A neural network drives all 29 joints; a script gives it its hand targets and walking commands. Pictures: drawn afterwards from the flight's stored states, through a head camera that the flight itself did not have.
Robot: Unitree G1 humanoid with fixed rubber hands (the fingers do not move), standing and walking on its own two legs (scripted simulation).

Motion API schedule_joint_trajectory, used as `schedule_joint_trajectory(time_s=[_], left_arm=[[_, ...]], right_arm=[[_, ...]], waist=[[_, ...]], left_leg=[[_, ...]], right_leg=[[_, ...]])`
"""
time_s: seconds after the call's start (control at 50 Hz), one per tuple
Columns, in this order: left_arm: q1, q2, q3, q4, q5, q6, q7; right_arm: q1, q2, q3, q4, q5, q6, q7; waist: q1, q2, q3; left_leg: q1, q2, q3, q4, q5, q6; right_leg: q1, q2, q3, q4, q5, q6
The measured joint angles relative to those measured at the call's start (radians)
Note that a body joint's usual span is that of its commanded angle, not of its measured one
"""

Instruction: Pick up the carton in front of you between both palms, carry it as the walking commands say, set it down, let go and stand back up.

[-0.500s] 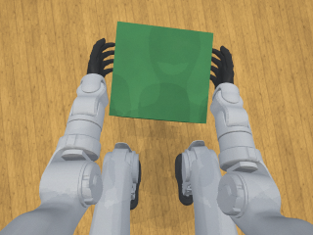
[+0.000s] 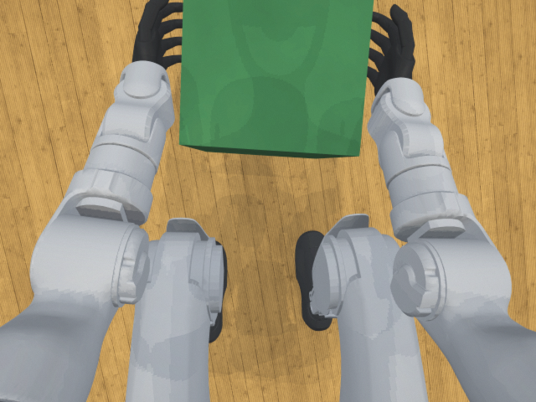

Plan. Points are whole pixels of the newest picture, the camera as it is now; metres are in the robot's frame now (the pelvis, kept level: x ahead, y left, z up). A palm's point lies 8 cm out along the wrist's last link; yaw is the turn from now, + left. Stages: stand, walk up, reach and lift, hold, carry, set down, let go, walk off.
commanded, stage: set down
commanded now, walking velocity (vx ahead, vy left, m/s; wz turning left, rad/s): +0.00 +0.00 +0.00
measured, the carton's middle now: (269, 86) +0.51 +0.00 -0.23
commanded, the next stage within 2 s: none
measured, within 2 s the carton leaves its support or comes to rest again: rests again in 0.32 s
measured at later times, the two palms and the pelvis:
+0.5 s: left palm (159, 73) +0.51 +0.15 -0.18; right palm (388, 85) +0.50 -0.16 -0.16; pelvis -0.01 +0.00 -0.02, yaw +0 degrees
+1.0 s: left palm (156, 70) +0.51 +0.15 -0.18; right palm (390, 84) +0.50 -0.16 -0.16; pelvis -0.01 +0.00 -0.02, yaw +0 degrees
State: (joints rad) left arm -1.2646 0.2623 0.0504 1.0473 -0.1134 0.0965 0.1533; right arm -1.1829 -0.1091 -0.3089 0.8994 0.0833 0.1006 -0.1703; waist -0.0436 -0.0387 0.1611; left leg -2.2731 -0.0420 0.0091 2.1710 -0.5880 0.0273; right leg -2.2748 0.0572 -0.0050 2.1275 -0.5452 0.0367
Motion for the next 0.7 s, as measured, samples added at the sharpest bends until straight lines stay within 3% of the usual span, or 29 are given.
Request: schedule_joint_trajectory(time_s=[0.34, 0.5, 0.7], left_arm=[[-0.067, 0.009, -0.020, 0.128, -0.002, -0.014, -0.001], [-0.108, 0.002, 0.016, 0.160, 0.028, -0.017, -0.033], [-0.125, 0.003, 0.088, 0.168, 0.106, -0.012, -0.089]], right_arm=[[-0.079, -0.026, -0.020, 0.148, -0.016, -0.016, 0.013], [-0.112, -0.060, -0.021, 0.200, -0.013, -0.033, 0.040], [-0.128, -0.059, -0.078, 0.214, -0.063, -0.036, 0.072]], waist=[[-0.005, -0.010, 0.023], [0.006, -0.015, 0.053], [0.010, -0.017, 0.064]], left_leg=[[-0.038, -0.006, -0.001, 0.034, 0.024, -0.005], [-0.039, 0.000, 0.001, 0.045, 0.037, -0.005], [-0.034, 0.000, -0.005, 0.044, 0.034, -0.008]], right_leg=[[-0.037, 0.014, 0.005, 0.037, 0.019, 0.006], [-0.044, 0.021, 0.007, 0.048, 0.037, 0.006], [-0.040, 0.022, 0.001, 0.046, 0.037, 0.000]])
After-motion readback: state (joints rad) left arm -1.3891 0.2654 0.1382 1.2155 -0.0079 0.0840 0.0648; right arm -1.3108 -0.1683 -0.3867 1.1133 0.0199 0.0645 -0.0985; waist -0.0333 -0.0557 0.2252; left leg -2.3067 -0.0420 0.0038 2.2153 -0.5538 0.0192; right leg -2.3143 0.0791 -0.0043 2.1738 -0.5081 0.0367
